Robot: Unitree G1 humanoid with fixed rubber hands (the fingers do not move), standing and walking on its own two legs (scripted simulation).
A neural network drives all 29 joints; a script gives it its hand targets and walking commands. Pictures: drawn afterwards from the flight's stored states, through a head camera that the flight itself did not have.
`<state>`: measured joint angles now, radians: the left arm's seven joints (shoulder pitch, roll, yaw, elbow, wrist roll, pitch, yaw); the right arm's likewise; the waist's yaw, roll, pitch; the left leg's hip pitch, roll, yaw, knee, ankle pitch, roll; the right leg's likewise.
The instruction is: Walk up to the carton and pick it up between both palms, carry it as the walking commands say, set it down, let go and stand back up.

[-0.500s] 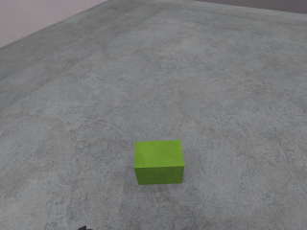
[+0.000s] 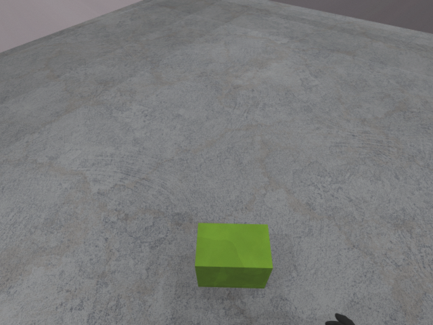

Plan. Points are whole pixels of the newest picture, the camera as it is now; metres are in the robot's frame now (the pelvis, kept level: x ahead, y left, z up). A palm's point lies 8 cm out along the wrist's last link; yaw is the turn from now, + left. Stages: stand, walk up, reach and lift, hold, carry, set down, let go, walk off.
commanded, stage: walk up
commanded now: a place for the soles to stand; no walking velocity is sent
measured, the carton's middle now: (232, 256) +0.51 -0.05 -0.63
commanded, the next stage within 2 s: none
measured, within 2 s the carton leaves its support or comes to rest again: neither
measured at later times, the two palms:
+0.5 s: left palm out of the picture +0.10 +0.24 -0.11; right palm out of the picture +0.09 -0.26 -0.11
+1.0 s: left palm out of the picture +0.17 +0.24 -0.11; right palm out of the picture +0.10 -0.27 -0.12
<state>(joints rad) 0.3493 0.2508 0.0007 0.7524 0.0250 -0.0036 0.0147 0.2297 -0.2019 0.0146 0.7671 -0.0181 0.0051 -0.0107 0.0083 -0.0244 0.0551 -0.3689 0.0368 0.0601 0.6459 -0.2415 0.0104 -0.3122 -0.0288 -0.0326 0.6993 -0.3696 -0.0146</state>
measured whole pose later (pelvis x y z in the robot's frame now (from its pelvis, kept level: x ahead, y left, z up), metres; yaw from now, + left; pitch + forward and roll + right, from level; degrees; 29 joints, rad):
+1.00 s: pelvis +0.08 -0.01 +0.00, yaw -8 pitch +0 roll +0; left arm 0.33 0.26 0.00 0.82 0.02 -0.03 0.02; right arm 0.28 -0.26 0.01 0.85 -0.03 0.00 0.00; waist -0.01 0.00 0.03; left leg -0.24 0.08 0.14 0.65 -0.39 -0.01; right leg -0.23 0.04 0.12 0.65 -0.41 -0.01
